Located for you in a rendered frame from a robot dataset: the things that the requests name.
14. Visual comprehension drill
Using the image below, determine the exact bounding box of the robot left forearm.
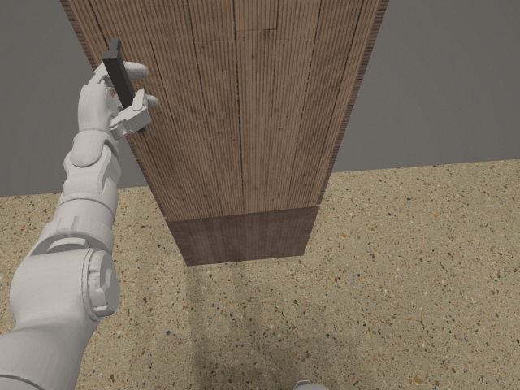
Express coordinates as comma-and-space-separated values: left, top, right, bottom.
10, 130, 121, 323

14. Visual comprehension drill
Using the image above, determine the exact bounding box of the handle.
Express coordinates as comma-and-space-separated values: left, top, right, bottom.
102, 37, 146, 132

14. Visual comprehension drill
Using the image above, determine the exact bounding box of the cupboard door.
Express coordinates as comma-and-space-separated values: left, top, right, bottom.
67, 0, 381, 222

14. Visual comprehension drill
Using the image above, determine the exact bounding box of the robot left hand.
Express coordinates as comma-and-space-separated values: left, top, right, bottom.
78, 61, 158, 147

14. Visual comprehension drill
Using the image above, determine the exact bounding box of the left robot upper arm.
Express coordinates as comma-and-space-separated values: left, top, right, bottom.
0, 248, 120, 390

